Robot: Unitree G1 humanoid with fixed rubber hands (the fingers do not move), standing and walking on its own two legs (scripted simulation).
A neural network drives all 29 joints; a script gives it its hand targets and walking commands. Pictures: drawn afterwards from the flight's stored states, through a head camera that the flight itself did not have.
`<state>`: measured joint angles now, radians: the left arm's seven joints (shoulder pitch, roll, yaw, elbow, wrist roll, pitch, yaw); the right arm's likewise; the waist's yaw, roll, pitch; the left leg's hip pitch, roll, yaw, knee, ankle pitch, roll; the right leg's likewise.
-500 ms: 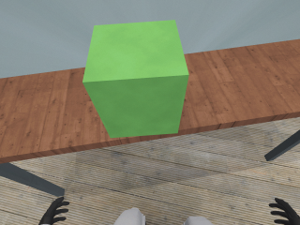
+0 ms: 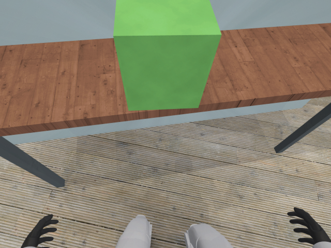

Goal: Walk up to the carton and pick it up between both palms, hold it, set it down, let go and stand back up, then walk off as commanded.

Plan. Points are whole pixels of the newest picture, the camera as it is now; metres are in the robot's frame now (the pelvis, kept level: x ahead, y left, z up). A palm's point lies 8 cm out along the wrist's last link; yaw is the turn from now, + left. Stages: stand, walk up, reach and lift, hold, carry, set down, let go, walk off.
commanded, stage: walk off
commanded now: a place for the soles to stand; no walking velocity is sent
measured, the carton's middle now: (162, 52) +0.57 +0.03 +0.09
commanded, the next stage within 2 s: none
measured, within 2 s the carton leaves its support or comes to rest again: neither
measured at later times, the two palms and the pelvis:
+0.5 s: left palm out of the picture -0.04 +0.34 -0.09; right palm out of the picture -0.01 -0.31 -0.07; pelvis -0.14 +0.00 +0.00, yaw +5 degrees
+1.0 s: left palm out of the picture -0.22 +0.29 -0.07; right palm out of the picture -0.14 -0.36 -0.10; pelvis -0.24 -0.04 +0.00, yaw +4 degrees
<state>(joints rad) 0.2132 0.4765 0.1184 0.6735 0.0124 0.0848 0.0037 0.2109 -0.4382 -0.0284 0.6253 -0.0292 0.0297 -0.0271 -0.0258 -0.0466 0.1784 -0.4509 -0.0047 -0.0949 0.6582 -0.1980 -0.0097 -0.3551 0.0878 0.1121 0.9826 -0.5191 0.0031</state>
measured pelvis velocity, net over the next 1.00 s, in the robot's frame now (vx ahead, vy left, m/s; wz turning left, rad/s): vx -0.24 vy -0.04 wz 0.07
